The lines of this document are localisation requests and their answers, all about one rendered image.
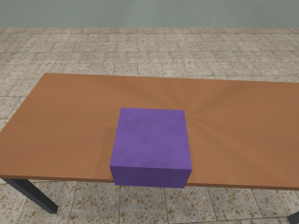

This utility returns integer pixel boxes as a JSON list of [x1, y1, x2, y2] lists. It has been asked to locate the carton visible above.
[[109, 107, 192, 189]]

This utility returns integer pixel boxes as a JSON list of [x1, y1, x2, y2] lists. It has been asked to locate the table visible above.
[[0, 73, 299, 224]]

